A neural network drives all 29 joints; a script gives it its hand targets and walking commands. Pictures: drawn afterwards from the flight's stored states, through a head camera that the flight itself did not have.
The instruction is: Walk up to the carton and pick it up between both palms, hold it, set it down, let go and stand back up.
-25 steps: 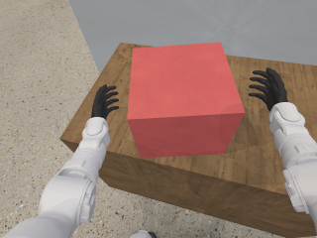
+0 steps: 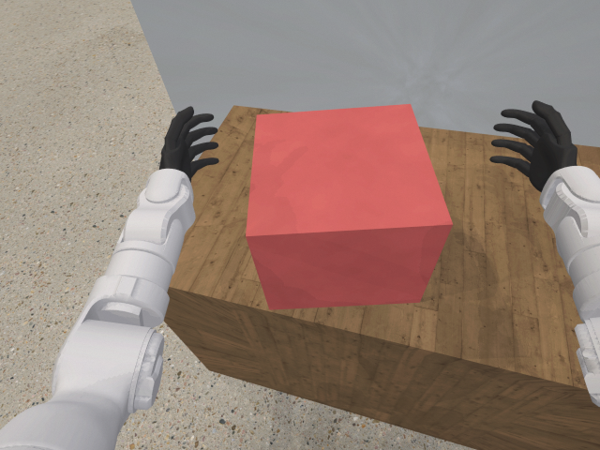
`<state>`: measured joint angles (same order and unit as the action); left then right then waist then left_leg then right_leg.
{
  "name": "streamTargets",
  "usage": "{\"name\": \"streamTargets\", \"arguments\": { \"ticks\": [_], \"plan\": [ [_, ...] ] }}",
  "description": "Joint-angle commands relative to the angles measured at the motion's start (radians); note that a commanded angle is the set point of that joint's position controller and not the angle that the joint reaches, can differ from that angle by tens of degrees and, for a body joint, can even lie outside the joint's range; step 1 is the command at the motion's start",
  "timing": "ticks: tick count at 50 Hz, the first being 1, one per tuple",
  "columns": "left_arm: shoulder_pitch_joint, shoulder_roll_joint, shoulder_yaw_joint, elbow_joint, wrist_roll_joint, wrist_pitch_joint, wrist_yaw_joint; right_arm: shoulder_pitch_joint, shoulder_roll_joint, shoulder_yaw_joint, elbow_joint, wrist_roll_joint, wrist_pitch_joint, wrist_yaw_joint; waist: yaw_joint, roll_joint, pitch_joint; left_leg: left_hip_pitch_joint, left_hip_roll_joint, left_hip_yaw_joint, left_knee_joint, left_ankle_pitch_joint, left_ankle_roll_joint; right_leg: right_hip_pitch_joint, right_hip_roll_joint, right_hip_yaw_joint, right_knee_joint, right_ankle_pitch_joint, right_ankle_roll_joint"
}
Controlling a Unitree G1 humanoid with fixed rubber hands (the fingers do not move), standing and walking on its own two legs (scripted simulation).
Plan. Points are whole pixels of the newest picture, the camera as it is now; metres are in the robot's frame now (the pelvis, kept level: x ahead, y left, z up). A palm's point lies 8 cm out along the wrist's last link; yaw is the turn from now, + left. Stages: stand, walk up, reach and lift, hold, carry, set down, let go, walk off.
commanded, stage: set down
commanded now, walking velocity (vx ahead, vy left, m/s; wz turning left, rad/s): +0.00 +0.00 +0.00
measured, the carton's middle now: (338, 209) +0.50 +0.03 -0.02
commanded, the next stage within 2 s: none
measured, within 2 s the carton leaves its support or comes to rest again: neither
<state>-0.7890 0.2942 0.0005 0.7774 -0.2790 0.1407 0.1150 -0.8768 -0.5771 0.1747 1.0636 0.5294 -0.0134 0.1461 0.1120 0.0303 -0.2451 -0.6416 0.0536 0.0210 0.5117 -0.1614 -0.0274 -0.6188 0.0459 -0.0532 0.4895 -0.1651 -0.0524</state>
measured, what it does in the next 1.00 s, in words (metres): stands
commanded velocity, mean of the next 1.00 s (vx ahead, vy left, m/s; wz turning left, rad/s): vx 0.00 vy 0.00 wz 0.00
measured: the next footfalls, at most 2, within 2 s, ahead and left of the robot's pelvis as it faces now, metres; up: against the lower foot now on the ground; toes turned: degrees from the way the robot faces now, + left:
none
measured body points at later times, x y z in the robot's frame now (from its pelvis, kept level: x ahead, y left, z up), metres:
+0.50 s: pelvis +0.01 +0.02 +0.02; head +0.03 +0.01 +0.47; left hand +0.37 +0.24 +0.11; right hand +0.40 -0.24 +0.10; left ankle +0.04 +0.14 -0.73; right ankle +0.03 -0.08 -0.73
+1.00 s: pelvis +0.03 +0.00 +0.01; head +0.02 +0.01 +0.46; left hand +0.31 +0.24 +0.05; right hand +0.34 -0.26 +0.06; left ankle +0.04 +0.14 -0.73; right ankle +0.03 -0.09 -0.73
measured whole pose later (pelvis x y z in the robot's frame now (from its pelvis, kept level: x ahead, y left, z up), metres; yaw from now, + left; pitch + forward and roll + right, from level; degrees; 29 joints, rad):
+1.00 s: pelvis +0.03 +0.00 +0.01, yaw +1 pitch +3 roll +0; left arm -0.06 0.17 0.08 0.27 -0.12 0.14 0.12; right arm -0.14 -0.45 -0.06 0.61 0.41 -0.07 0.26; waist 0.04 -0.03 -0.10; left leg -0.27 0.02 0.00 0.39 -0.18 -0.02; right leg -0.26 0.04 -0.02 0.40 -0.20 -0.05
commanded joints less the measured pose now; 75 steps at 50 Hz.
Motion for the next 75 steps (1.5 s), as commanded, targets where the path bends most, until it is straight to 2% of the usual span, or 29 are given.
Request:
{"name": "streamTargets", "arguments": {
  "ticks": [1,4,9,10,12,13,14,15,16,18,25,26,28,31,32,33,34,36,37,38,40,41,43,44,48,56,63,70,75],
  "plan": [
    [-0.316,0.196,0.13,-0.002,0.087,0.122,-0.045,-0.431,-0.157,-0.018,-0.091,0.011,0.114,-0.016,0.006,-0.24,-0.288,0.055,-0.069,-0.002,-0.128,0.043,0.055,0.592,-0.034,0.139,-0.079,0.23,0.1],
    [-0.404,0.18,0.095,-0.141,0.059,0.117,-0.02,-0.431,-0.114,-0.07,-0.181,-0.025,0.125,0.005,-0.009,-0.15,-0.329,0.167,-0.064,0.007,-0.138,0.038,0.038,0.524,-0.019,0.126,-0.138,-0.007,0.068],
    [-0.038,0.069,0.146,-0.345,0.168,0.096,-0.034,-0.045,-0.129,-0.08,-0.21,-0.021,0.029,0.03,-0.022,-0.016,-0.341,0.37,-0.064,-0.014,-0.118,0.4,-0.004,0.617,-0.003,0.099,-0.103,0.476,0.06],
    [-0.261,0.119,0.128,-0.362,0.152,0.116,-0.032,-0.249,-0.184,-0.145,-0.207,-0.041,0.041,0.032,-0.051,0.047,-0.35,0.337,-0.077,-0.002,-0.117,0.316,-0.005,0.526,0.001,0.09,-0.111,0.372,0.052],
    [-0.033,0.055,0.115,-0.458,0.161,0.148,-0.025,-0.043,-0.164,-0.151,-0.217,-0.038,0.052,0.048,-0.055,0.066,-0.268,0.43,-0.063,-0.017,-0.139,0.305,-0.016,0.519,0.014,0.077,-0.156,0.255,0.034],
    [-0.252,0.106,0.092,-0.501,0.125,0.17,-0.014,-0.246,-0.227,-0.229,-0.275,-0.063,0.072,0.055,-0.082,0.097,-0.283,0.391,-0.067,-0.01,-0.154,0.21,-0.02,0.44,0.017,0.067,-0.158,0.152,0.027],
    [0.003,0.024,0.086,-0.542,0.158,0.182,-0.004,0.002,-0.187,-0.208,-0.246,-0.073,0.08,0.06,-0.079,0.067,-0.209,0.463,-0.049,-0.024,-0.17,0.196,-0.03,0.47,0.018,0.066,-0.169,0.149,0.021],
    [-0.168,0.066,0.069,-0.577,0.117,0.199,0.0,-0.169,-0.223,-0.274,-0.321,-0.095,0.09,0.06,-0.117,0.074,-0.247,0.427,-0.064,-0.01,-0.179,0.137,-0.021,0.412,0.017,0.061,-0.175,0.092,0.017],
    [0.135,-0.033,0.07,-0.577,0.138,0.201,-0.001,0.129,-0.181,-0.246,-0.297,-0.095,0.076,0.067,-0.121,0.036,-0.165,0.5,-0.057,-0.03,-0.18,0.16,-0.027,0.47,0.026,0.056,-0.174,0.152,0.014],
    [-0.108,0.032,0.048,-0.573,0.103,0.212,-0.002,-0.125,-0.217,-0.297,-0.396,-0.121,0.097,0.071,-0.131,0.013,-0.192,0.41,-0.063,-0.015,-0.189,0.096,-0.016,0.431,0.02,0.061,-0.165,0.08,0.013],
    [0.339,-0.056,0.119,-0.688,0.139,0.147,0.009,0.244,-0.196,-0.29,-0.569,-0.12,0.01,0.092,-0.077,-0.129,-0.245,0.467,-0.06,-0.039,-0.167,0.272,-0.003,0.585,0.03,0.056,-0.124,0.3,0.018],
    [0.109,0.001,0.12,-0.694,0.123,0.142,0.011,0.039,-0.237,-0.333,-0.567,-0.134,0.012,0.092,-0.094,-0.122,-0.29,0.398,-0.064,-0.025,-0.162,0.215,0.0,0.549,0.021,0.066,-0.125,0.25,0.017],
    [0.37,-0.059,0.139,-0.717,0.17,0.117,0.024,0.272,-0.202,-0.293,-0.567,-0.103,-0.008,0.114,-0.064,-0.117,-0.23,0.447,-0.064,-0.027,-0.166,0.235,0.004,0.568,0.019,0.081,-0.126,0.275,0.015],
    [0.225,-0.001,0.145,-0.684,0.166,0.105,0.025,0.134,-0.216,-0.296,-0.622,-0.1,-0.017,0.11,-0.039,-0.13,-0.235,0.357,-0.076,-0.012,-0.177,0.179,0.016,0.583,0.008,0.108,-0.133,0.235,0.017],
    [0.528,-0.091,0.157,-0.696,0.196,0.09,0.023,0.428,-0.163,-0.238,-0.599,-0.081,-0.038,0.118,-0.031,-0.173,-0.165,0.42,-0.075,-0.019,-0.169,0.244,0.018,0.642,0.015,0.101,-0.125,0.326,0.024],
    [0.211,0.009,0.16,-0.663,0.169,0.081,0.01,0.144,-0.202,-0.305,-0.622,-0.11,-0.031,0.107,-0.045,-0.155,-0.228,0.32,-0.086,0.003,-0.173,0.147,0.027,0.602,0.002,0.117,-0.128,0.25,0.026],
    [0.455,-0.066,0.163,-0.672,0.205,0.065,0.016,0.394,-0.138,-0.241,-0.586,-0.08,-0.042,0.112,-0.034,-0.158,-0.128,0.363,-0.075,-0.002,-0.181,0.182,0.024,0.636,0.007,0.119,-0.13,0.252,0.029],
    [0.2,0.002,0.166,-0.636,0.186,0.055,0.01,0.149,-0.156,-0.281,-0.598,-0.099,-0.024,0.103,-0.039,-0.12,-0.128,0.272,-0.088,0.015,-0.194,0.065,0.035,0.583,-0.01,0.15,-0.136,0.151,0.03],
    [0.596,-0.092,0.175,-0.635,0.233,0.041,0.008,0.555,-0.084,-0.201,-0.549,-0.073,-0.045,0.112,-0.014,-0.167,-0.046,0.371,-0.077,-0.003,-0.187,0.128,0.03,0.651,-0.004,0.139,-0.147,0.183,0.032],
    [0.326,0.006,0.17,-0.686,0.196,0.027,-0.003,0.309,-0.128,-0.282,-0.633,-0.097,-0.055,0.101,-0.048,-0.122,-0.112,0.306,-0.094,0.019,-0.191,0.084,0.031,0.588,-0.019,0.15,-0.151,0.168,0.032],
    [0.557,-0.074,0.145,-0.656,0.214,-0.002,-0.01,0.578,-0.074,-0.216,-0.558,-0.079,-0.076,0.111,-0.045,-0.126,-0.003,0.359,-0.085,0.006,-0.188,0.123,0.033,0.598,-0.022,0.153,-0.152,0.172,0.03],
    [0.337,-0.029,0.12,-0.652,0.187,-0.006,-0.014,0.358,-0.117,-0.303,-0.571,-0.107,-0.072,0.102,-0.083,-0.052,-0.069,0.314,-0.09,0.015,-0.193,0.052,0.029,0.55,-0.032,0.154,-0.155,0.131,0.026],
    [0.573,-0.081,0.1,-0.682,0.201,-0.024,-0.001,0.598,-0.082,-0.259,-0.527,-0.08,-0.091,0.118,-0.074,-0.064,-0.002,0.361,-0.077,-0.002,-0.185,0.079,0.022,0.556,-0.03,0.147,-0.155,0.116,0.021],
    [0.392,-0.016,0.101,-0.668,0.176,-0.034,-0.01,0.433,-0.11,-0.322,-0.581,-0.113,-0.093,0.109,-0.095,-0.034,-0.032,0.324,-0.088,0.002,-0.174,0.01,0.032,0.515,-0.049,0.164,-0.157,0.064,0.02],
    [0.469,-0.071,0.058,-0.651,0.161,-0.064,0.012,0.517,-0.104,-0.334,-0.578,-0.124,-0.109,0.114,-0.119,-0.035,-0.004,0.315,-0.079,-0.012,-0.176,-0.03,0.034,0.489,-0.04,0.146,-0.127,0.026,0.01],
    [0.792,-0.086,0.1,-0.608,0.191,-0.159,-0.007,0.8,-0.1,-0.269,-0.601,-0.104,-0.207,0.104,-0.088,-0.177,-0.008,0.365,-0.076,-0.033,-0.136,0.171,0.038,0.612,-0.029,0.145,-0.088,0.336,0.024],
    [0.913,-0.115,0.101,-0.735,0.216,-0.272,0.004,0.926,-0.064,-0.261,-0.746,-0.077,-0.346,0.09,-0.076,-0.149,-0.052,0.453,-0.083,-0.016,-0.107,0.289,0.019,0.589,-0.015,0.145,-0.089,0.452,0.018],
    [0.78,-0.104,-0.007,-0.69,0.168,-0.244,0.019,0.824,-0.092,-0.297,-0.621,-0.079,-0.275,0.122,-0.105,-0.058,0.176,0.463,-0.038,-0.06,-0.164,-0.026,0.019,0.321,-0.032,0.131,-0.138,-0.016,-0.01],
    [0.727,-0.144,-0.046,-0.681,0.156,-0.238,0.072,0.762,-0.079,-0.326,-0.61,-0.088,-0.246,0.155,-0.074,-0.03,0.203,0.447,-0.026,-0.099,-0.218,-0.285,0.023,0.277,-0.044,0.136,-0.138,-0.183,-0.024]
  ]
}}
